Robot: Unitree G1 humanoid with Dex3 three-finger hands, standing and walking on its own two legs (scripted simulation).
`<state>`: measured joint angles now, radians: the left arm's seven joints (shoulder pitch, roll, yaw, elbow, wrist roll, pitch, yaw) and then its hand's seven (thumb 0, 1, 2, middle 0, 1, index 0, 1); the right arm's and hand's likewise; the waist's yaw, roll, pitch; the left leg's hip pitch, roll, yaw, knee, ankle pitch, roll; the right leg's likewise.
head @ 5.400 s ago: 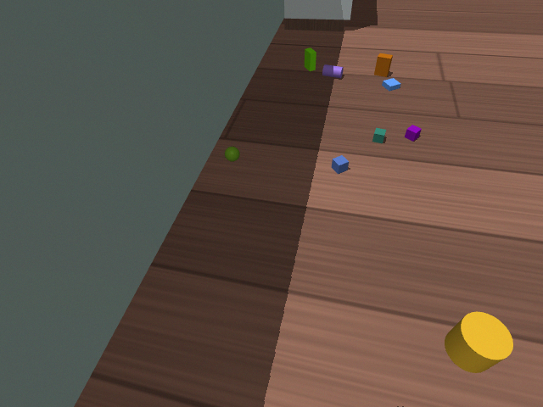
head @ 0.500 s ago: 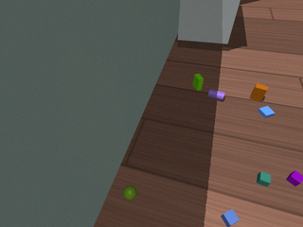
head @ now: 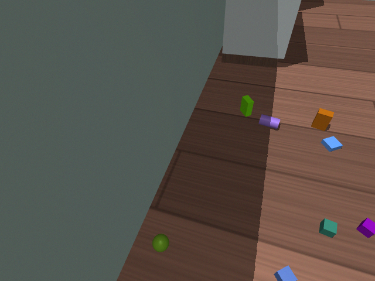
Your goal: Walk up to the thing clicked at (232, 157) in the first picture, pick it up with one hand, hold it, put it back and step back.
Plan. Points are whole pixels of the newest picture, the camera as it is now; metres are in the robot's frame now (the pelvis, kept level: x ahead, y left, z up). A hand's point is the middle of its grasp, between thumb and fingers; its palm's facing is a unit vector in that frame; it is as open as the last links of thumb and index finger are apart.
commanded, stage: stand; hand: left
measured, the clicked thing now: (160, 242) +0.42 +0.22 -0.74
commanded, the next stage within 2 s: none
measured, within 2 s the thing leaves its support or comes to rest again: neither
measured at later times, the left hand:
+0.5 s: hand out of the picture +0.10 +0.25 -0.15, palm faces -0.02 -0.94 -0.34, open 7.3 cm
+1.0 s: hand out of the picture +0.09 +0.25 -0.16, palm faces -0.02 -0.94 -0.34, open 7.3 cm
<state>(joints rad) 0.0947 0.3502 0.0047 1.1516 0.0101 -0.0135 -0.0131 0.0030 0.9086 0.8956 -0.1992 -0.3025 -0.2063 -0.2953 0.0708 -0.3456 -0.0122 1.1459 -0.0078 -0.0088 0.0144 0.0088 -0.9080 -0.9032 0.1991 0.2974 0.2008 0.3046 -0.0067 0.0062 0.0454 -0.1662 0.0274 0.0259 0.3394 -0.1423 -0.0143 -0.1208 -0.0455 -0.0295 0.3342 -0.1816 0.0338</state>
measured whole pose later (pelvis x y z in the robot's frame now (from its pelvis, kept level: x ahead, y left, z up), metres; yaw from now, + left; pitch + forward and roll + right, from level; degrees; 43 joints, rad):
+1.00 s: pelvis +0.02 +0.00 +0.00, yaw +0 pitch -2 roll +0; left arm 0.11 0.35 0.01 1.13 0.01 -0.01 -0.01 0.00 0.91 0.90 -0.20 -0.30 -0.21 -0.30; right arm 0.09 -0.35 0.00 1.14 -0.01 -0.01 0.01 0.01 -0.91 -0.90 0.20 0.30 0.20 0.30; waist -0.01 0.00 0.05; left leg -0.13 0.03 0.02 0.32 -0.16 -0.02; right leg -0.08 -0.04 -0.04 0.30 -0.19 0.03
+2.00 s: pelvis +0.02 +0.00 +0.00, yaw +0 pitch -2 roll +0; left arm 0.13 0.36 0.00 1.12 0.01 -0.01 -0.01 0.00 0.91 0.90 -0.20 -0.30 -0.21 -0.30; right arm 0.11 -0.35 0.00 1.13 -0.01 -0.01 0.01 0.01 -0.91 -0.90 0.20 0.30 0.20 0.30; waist 0.00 0.00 0.05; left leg -0.13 0.03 0.02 0.33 -0.16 -0.02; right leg -0.07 -0.04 -0.04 0.31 -0.20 0.03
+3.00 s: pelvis +0.02 +0.00 +0.00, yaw +0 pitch -2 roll +0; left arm 0.13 0.35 0.00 1.11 0.01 -0.01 -0.01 0.00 0.91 0.90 -0.20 -0.30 -0.21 -0.30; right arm 0.11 -0.35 0.00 1.12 -0.01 -0.01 0.00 0.01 -0.91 -0.90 0.20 0.30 0.20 0.30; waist 0.00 0.00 0.05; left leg -0.13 0.03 0.02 0.33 -0.17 -0.02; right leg -0.07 -0.04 -0.04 0.31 -0.20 0.03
